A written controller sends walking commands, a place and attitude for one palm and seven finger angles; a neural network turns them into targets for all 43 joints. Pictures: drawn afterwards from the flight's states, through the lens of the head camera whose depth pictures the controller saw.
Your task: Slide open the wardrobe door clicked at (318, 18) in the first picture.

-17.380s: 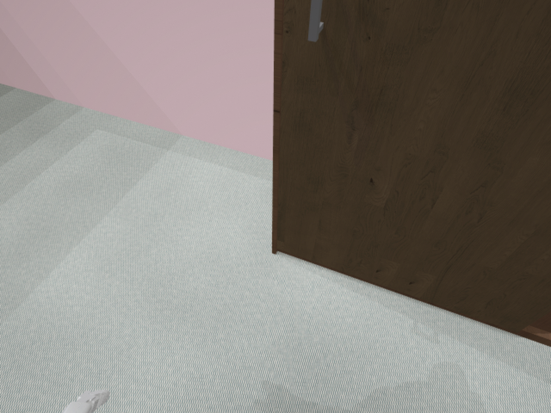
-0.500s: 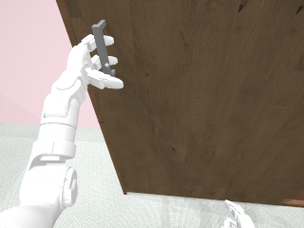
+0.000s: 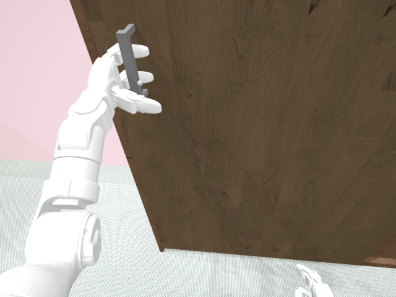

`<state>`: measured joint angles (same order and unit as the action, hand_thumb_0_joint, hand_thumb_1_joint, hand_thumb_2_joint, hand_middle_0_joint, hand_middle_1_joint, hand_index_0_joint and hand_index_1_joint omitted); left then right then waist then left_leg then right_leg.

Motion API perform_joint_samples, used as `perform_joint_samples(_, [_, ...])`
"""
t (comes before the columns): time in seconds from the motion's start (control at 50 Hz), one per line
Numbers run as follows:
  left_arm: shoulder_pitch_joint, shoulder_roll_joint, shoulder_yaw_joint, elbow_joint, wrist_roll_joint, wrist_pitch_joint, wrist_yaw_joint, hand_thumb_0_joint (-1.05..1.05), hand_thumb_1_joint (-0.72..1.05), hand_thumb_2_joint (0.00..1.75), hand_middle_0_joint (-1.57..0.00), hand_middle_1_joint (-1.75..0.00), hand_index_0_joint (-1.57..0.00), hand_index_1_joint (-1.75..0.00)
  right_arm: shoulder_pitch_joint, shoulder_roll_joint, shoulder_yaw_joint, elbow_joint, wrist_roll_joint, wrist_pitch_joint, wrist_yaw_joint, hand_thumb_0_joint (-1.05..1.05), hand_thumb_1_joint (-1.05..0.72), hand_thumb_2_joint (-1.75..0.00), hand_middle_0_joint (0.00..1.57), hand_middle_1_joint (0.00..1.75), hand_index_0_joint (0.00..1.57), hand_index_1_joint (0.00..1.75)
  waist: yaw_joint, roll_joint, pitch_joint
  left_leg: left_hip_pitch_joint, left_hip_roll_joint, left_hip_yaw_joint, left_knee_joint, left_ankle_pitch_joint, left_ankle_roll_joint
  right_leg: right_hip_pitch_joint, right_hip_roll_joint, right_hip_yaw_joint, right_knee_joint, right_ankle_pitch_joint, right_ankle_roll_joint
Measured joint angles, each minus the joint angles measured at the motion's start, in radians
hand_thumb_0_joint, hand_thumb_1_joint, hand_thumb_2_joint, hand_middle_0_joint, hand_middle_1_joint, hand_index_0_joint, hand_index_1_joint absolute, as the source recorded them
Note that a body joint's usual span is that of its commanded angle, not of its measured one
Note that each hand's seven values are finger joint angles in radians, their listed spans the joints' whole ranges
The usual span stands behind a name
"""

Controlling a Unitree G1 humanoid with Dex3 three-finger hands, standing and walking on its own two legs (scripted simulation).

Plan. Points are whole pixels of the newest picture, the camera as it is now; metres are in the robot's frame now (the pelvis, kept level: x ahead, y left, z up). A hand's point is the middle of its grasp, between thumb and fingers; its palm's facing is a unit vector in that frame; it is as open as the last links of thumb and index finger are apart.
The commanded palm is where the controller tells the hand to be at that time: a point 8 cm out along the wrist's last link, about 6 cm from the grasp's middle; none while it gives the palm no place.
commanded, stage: slide the fingers in behind the handle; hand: left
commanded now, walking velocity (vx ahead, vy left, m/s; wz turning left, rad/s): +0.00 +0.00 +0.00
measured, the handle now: (135, 69) +0.48 +0.15 +0.25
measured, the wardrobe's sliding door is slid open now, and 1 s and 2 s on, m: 0.00 0.00 0.00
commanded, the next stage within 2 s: grip the handle and tug to test in 0.02 s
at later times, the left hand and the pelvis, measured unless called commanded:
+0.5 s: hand (132, 84) +0.42 +0.14 +0.25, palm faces -0.03 -1.00 -0.01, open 10.5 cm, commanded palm +0.40 +0.19 +0.26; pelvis +0.00 +0.00 +0.00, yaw +0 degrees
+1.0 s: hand (135, 84) +0.42 +0.13 +0.25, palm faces -0.03 -1.00 -0.02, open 6.1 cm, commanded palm +0.39 +0.18 +0.26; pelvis +0.01 +0.01 +0.00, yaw -1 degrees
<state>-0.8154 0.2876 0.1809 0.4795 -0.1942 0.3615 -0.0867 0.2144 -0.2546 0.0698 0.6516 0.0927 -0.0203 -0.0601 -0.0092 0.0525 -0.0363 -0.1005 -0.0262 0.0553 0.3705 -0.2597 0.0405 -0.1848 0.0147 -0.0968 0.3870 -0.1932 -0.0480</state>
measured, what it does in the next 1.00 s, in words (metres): stands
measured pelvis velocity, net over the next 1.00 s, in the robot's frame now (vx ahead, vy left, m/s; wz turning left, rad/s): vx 0.01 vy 0.01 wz -0.01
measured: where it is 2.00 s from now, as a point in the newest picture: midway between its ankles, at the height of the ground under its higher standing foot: outside the picture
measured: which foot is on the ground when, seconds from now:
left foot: down 0.00-1.00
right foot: down 0.00-1.00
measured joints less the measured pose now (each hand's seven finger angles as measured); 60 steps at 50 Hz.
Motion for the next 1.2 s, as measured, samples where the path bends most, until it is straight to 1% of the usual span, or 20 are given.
perform_joint_samples(0.06, [0.006,-0.005,0.008,-0.001,-0.004,-0.002,0.002,-0.01,-0.5,0.3,-0.3,-1.2,-0.29,-1.2,0.001,0.001,0.001,0.001,0.0,0.002,0.001,0.01,-0.9,-0.9,0.2,0.3,0.2,0.3,0.0,0.003,-0.002,0.003,0.0,0.002,-0.001,-0.001,0.0,0.002,0.001,0.002,-0.001,-0.001,0.001])
perform_joint_samples(0.18, [0.013,0.002,0.011,-0.008,0.001,0.004,0.001,-0.01,-0.49,0.3,-0.3,-1.2,-0.3,-1.2,-0.001,0.005,0.003,-0.001,-0.001,0.005,0.002,0.01,-0.9,-0.9,0.2,0.3,0.2,0.3,0.0,0.001,-0.001,0.005,0.001,0.003,-0.003,-0.001,0.001,0.004,0.002,0.004,-0.003,0.001,0.001])
perform_joint_samples(0.3, [0.021,0.008,0.016,-0.014,-0.004,0.008,-0.011,-0.01,-0.38,0.35,-0.32,-1.22,-0.31,-1.22,-0.005,0.004,0.005,-0.004,0.001,0.008,0.001,0.01,-0.9,-0.9,0.2,0.3,0.2,0.3,0.003,-0.001,-0.005,0.006,0.002,0.003,-0.001,-0.003,0.001,0.007,0.003,0.003,-0.006,0.001,0.002])
perform_joint_samples(0.4, [0.019,0.017,0.01,-0.01,-0.001,0.011,-0.012,-0.01,-0.21,0.42,-0.33,-1.24,-0.33,-1.24,-0.008,0.002,0.003,-0.009,0.002,0.005,-0.002,0.01,-0.9,-0.9,0.2,0.3,0.2,0.3,0.004,-0.003,-0.003,0.003,0.001,0.0,0.002,-0.003,0.002,0.007,0.002,0.001,-0.006,0.001,0.002])
perform_joint_samples(0.46, [0.01,0.018,0.012,0.005,-0.007,0.007,-0.02,-0.01,-0.09,0.47,-0.35,-1.26,-0.35,-1.26,-0.011,0.0,0.004,-0.006,0.002,0.005,-0.003,0.01,-0.9,-0.9,0.2,0.3,0.2,0.3,0.005,-0.005,-0.004,0.0,0.0,-0.002,0.003,-0.004,0.003,0.006,0.0,-0.001,-0.006,0.001,0.003])
perform_joint_samples(0.52, [-0.001,0.02,0.006,0.017,-0.003,0.004,-0.02,-0.01,0.04,0.53,-0.36,-1.28,-0.36,-1.28,-0.012,0.0,0.003,-0.006,0.001,0.002,-0.003,0.01,-0.9,-0.9,0.2,0.3,0.2,0.3,0.004,-0.006,-0.003,-0.003,-0.002,-0.003,0.005,-0.003,0.004,0.003,-0.001,-0.002,-0.006,0.002,0.004])
perform_joint_samples(0.64, [0.007,0.009,0.009,0.0,-0.004,-0.001,-0.014,0.0,0.32,0.65,-0.39,-1.32,-0.37,-1.31,-0.006,0.002,0.002,-0.006,-0.001,0.003,0.003,0.01,-0.9,-0.9,0.2,0.3,0.2,0.3,0.004,-0.004,-0.006,0.0,-0.004,0.001,0.001,-0.004,0.007,0.003,-0.003,0.002,-0.006,0.001,0.008])
perform_joint_samples(0.78, [0.036,0.001,0.013,-0.049,0.001,0.012,-0.001,0.01,0.64,0.78,-0.4,-1.35,-0.36,-1.32,-0.003,0.007,0.003,-0.011,-0.003,0.013,0.009,0.01,-0.9,-0.9,0.2,0.3,0.2,0.3,0.002,-0.001,-0.006,0.01,-0.004,0.007,-0.004,-0.008,0.009,0.009,-0.002,0.01,-0.008,-0.001,0.011])
perform_joint_samples(0.94, [0.075,-0.018,0.016,-0.12,0.002,0.042,0.012,0.01,0.69,0.79,-0.37,-1.36,-0.31,-1.34,-0.011,0.009,0.003,-0.016,-0.008,0.028,0.016,0.01,-0.9,-0.9,0.2,0.3,0.2,0.3,0.001,0.004,-0.01,0.022,-0.005,0.013,-0.012,-0.01,0.01,0.017,-0.001,0.016,-0.011,-0.004,0.014])
perform_joint_samples(1.04, [0.093,-0.022,0.014,-0.158,0.006,0.061,0.021,0.01,0.71,0.78,-0.36,-1.36,-0.29,-1.34,-0.021,0.011,0.002,-0.025,-0.009,0.038,0.018,0.01,-0.9,-0.9,0.2,0.3,0.2,0.3,0.0,0.006,-0.01,0.029,-0.004,0.014,-0.016,-0.013,0.01,0.024,0.0,0.018,-0.014,-0.007,0.014])
perform_joint_samples(1.2, [0.122,-0.019,0.021,-0.208,-0.001,0.087,0.016,0.01,0.72,0.77,-0.35,-1.36,-0.29,-1.34,-0.039,0.009,0.003,-0.035,-0.01,0.055,0.022,0.01,-0.9,-0.9,0.2,0.3,0.2,0.3,0.0,0.008,-0.015,0.036,0.0,0.016,-0.02,-0.018,0.008,0.03,0.005,0.021,-0.02,-0.01,0.013])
